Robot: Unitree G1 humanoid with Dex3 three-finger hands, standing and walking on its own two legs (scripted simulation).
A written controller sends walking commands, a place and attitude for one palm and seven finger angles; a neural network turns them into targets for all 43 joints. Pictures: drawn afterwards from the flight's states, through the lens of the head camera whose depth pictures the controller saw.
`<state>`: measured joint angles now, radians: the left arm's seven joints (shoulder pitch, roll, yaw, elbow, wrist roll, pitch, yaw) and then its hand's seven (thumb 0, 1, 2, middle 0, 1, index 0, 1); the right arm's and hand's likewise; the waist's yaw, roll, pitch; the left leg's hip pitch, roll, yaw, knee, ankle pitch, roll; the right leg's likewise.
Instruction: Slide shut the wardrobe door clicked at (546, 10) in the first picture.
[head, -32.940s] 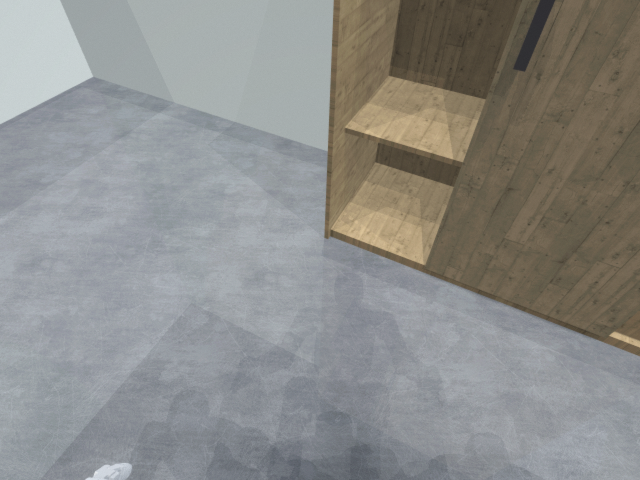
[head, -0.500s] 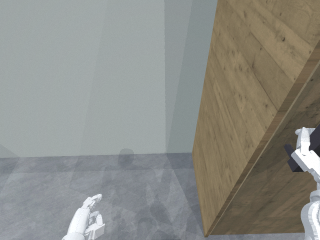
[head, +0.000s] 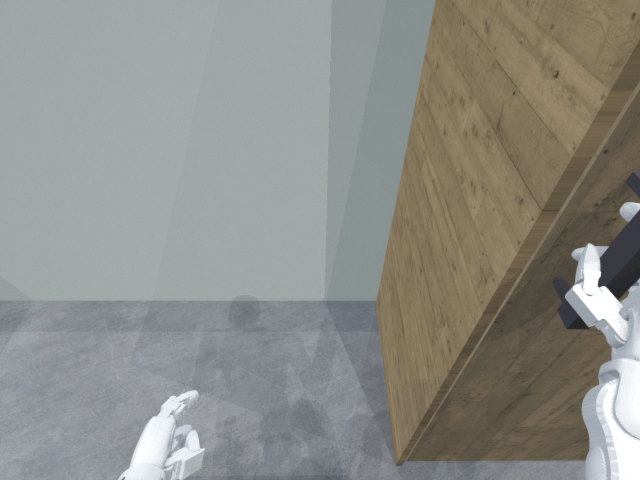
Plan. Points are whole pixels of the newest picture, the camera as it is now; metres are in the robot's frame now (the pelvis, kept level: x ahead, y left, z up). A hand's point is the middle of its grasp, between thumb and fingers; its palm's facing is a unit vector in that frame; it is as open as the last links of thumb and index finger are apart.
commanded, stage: stop walking and hold the door there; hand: right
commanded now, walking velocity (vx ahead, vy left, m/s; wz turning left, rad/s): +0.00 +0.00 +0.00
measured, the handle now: (604, 255) +0.30 -0.28 +0.18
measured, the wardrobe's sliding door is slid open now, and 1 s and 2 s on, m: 0.00 0.00 0.00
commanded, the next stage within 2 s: loosen the grip on the handle in 1.72 s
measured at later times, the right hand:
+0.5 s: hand (583, 289) +0.27 -0.24 +0.17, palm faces +0.46 +0.88 -0.12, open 7.5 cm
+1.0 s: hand (595, 296) +0.26 -0.25 +0.18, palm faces +0.20 +0.98 -0.05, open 7.3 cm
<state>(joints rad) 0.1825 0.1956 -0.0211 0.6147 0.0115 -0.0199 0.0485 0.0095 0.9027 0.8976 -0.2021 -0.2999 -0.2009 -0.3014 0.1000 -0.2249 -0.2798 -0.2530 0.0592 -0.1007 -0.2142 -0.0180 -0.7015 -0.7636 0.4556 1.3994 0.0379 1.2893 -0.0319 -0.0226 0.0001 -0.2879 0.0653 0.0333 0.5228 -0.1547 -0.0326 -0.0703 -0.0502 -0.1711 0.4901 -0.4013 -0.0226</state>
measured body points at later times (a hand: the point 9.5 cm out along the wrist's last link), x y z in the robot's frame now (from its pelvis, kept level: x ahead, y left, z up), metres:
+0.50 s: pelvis -0.02 -0.02 -0.01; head -0.02 +0.00 +0.44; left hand +0.17 +0.20 -0.10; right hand +0.24 -0.29 +0.18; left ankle +0.00 +0.13 -0.73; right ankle -0.08 -0.08 -0.74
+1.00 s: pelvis -0.04 -0.12 +0.00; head -0.01 -0.10 +0.45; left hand +0.14 +0.06 -0.11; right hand +0.24 -0.30 +0.18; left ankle -0.03 -0.01 -0.74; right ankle -0.03 -0.23 -0.74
